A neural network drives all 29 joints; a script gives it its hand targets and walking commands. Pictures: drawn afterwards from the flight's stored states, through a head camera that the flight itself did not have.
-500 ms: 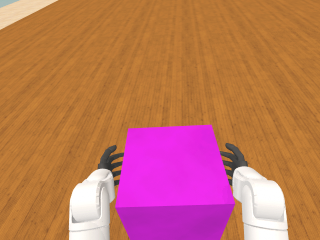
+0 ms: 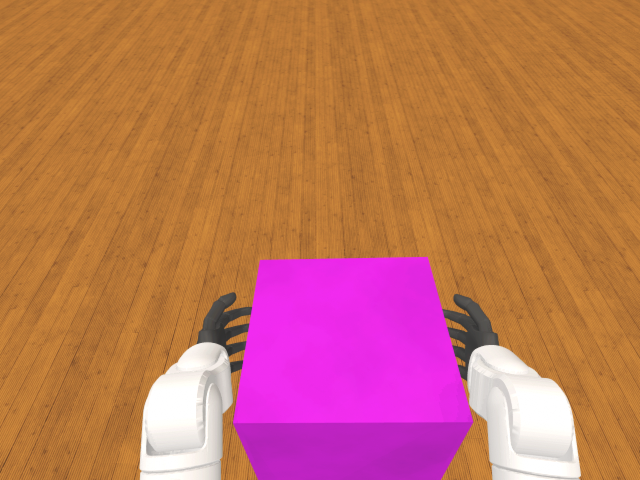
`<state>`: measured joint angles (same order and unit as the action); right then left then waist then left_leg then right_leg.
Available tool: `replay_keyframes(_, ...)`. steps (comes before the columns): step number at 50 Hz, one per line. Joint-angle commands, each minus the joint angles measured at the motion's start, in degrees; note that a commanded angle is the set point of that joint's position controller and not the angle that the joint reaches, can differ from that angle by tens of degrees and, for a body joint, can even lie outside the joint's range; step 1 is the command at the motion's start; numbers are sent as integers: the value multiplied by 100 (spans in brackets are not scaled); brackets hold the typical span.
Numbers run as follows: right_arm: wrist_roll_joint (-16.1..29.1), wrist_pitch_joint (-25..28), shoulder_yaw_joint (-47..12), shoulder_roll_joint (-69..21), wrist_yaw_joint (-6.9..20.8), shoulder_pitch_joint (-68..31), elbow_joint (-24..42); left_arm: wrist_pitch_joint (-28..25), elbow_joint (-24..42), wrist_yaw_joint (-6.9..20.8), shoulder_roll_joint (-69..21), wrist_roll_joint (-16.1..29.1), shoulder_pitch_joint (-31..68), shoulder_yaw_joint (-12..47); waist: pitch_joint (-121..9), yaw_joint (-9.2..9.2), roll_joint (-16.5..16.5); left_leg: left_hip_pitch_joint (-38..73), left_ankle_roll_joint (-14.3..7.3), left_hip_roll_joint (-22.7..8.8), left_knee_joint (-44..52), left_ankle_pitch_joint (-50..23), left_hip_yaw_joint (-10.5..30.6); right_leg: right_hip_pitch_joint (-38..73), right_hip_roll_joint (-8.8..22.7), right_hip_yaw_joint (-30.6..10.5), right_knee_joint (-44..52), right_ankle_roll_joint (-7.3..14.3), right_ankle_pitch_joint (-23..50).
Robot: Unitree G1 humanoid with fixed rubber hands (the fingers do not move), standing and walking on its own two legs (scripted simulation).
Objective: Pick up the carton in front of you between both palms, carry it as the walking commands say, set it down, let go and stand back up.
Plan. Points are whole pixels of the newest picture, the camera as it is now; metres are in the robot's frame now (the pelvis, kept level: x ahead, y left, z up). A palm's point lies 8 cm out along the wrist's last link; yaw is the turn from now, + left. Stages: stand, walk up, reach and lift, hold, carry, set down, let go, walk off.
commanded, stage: carry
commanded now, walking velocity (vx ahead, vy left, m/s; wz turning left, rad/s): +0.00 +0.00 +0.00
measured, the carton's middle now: (345, 382) +0.27 -0.01 -0.02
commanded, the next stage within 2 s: none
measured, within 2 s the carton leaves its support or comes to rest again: neither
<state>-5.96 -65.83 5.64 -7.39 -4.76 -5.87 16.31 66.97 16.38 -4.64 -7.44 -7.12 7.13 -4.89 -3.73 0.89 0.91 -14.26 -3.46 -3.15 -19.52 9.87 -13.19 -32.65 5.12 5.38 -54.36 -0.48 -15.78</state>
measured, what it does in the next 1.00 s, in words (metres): walks ahead: right foot, then left foot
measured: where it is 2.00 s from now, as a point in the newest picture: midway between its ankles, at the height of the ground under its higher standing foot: outside the picture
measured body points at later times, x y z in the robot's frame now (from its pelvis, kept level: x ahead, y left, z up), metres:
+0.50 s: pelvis +0.20 -0.02 -0.02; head +0.18 -0.03 +0.43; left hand +0.47 +0.15 +0.07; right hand +0.49 -0.16 +0.07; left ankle +0.08 +0.09 -0.75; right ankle +0.24 -0.11 -0.75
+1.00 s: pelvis +0.19 +0.00 -0.02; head +0.16 +0.00 +0.43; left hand +0.45 +0.17 +0.05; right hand +0.47 -0.14 +0.05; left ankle +0.08 +0.09 -0.75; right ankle +0.24 -0.11 -0.75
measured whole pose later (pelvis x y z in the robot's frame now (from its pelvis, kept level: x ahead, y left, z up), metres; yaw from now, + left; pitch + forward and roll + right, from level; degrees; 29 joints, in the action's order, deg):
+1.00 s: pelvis +0.19 +0.00 -0.02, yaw +3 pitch +2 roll -1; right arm -7.6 -67.5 5.6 -7.5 -4.3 -7.5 14.7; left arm 67.4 14.4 -4.1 -7.5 -7.5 7.7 -5.6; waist -7.7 -0.1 -1.1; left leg -7.3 -0.1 -2.6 -30.8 25.7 -6.9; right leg -21.5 4.5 12.6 -32.9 1.4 -13.3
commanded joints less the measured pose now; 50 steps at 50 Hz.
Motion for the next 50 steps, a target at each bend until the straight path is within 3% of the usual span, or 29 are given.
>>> replay_keyframes(1,2387,46,-4125,-5523,1650,-2350,543,-206,451,1322,-5686,2205,2112,4244,-1630,-83,-970,1541,-244,-1166,385,-3269,526,112,-86,233,1126,-70,450)
replay_keyframes(4,2348,25,-4113,-5282,1620,-2277,763,-157,826,1305,-5453,2279,2256,4293,-1441,-37,-1127,1477,-120,-1053,235,-3685,239,514,-263,480,1996,-58,1203)
replay_keyframes(6,2281,-44,-4068,-5089,1560,-2299,911,-49,1022,1317,-5211,2365,2358,4273,-1406,-8,-1060,1412,-37,-991,1,-3299,172,954,-302,579,2417,-41,1670)
replay_keyframes(8,2183,-158,-3999,-4859,1501,-2319,907,95,1005,1347,-4971,2361,2283,4163,-1294,-85,-719,1142,157,-808,-611,-2585,18,1770,-335,727,3364,-57,2460)
replay_keyframes(9,2130,-225,-3953,-4719,1476,-2313,855,176,953,1368,-4828,2331,2253,4081,-1246,-106,-530,798,329,-698,-913,-2164,72,2400,-166,624,3625,-75,2945)
replay_keyframes(10,2075,-292,-3904,-4549,1449,-2295,779,266,883,1385,-4646,2308,2239,3987,-1427,-98,-195,241,526,-578,-1356,-997,136,3226,505,4,3301,-33,4531)
replay_keyframes(11,2114,-406,-3971,-4513,1416,-2410,821,307,651,1411,-4602,2268,2221,3897,-1939,-117,621,-393,667,-350,-1846,693,498,4273,1365,-819,2715,611,6354)
replay_keyframes(12,2162,-493,-3992,-4454,1411,-2474,862,303,403,1420,-4632,2239,2003,3776,-2186,-154,1161,-600,710,-191,-2037,1813,636,4365,1646,-1338,2928,1061,6035)
replay_keyframes(13,2191,-516,-4032,-4530,1420,-2607,809,297,352,1429,-4747,2237,2012,3748,-2070,-148,1054,-606,683,-176,-1959,2237,779,4097,1617,-1381,3199,1127,5448)
replay_keyframes(14,2218,-510,-4056,-4670,1435,-2717,724,296,307,1435,-4889,2241,2102,3735,-2085,-134,886,-486,626,-182,-1511,2342,875,3956,1483,-1260,3345,1042,4786)
replay_keyframes(16,2249,-448,-4117,-4971,1453,-2887,661,272,346,1456,-5133,2272,2366,3740,-2054,-88,753,148,599,-219,-315,1215,792,3517,1055,-643,3375,620,3769)
replay_keyframes(18,2289,-397,-4152,-5147,1459,-3008,699,223,404,1476,-5253,2317,2505,3783,-2056,-104,499,385,622,-408,-197,378,850,3263,726,-232,3208,363,3024)
replay_keyframes(20,2284,-404,-4122,-5139,1449,-3109,713,222,415,1474,-5297,2377,2684,3844,-1982,-117,77,497,610,-587,-559,-551,849,3079,619,-103,2808,349,3564)
replay_keyframes(25,2191,-420,-3987,-5064,1471,-2688,349,263,253,1428,-5168,2278,2475,3862,-1986,-96,-184,559,580,-577,-877,-1877,834,2844,565,19,2230,405,4365)
replay_keyframes(33,2233,-355,-3990,-5148,1469,-2863,455,232,427,1434,-5242,2374,2726,3966,-1801,-86,-291,641,466,-638,-951,-2620,895,2462,428,171,2014,315,3421)
replay_keyframes(38,2231,-365,-3999,-5094,1464,-2837,513,245,461,1430,-5188,2365,2678,3963,-1695,-82,-296,568,390,-650,-960,-2475,919,2395,417,178,2013,290,2962)
replay_keyframes(50,2006,-22,-4059,-5126,1550,-2774,-19,-95,-75,1502,-5216,2090,2566,3972,-1340,-92,-201,246,295,-581,-667,-1164,1005,2328,487,73,2345,244,2380)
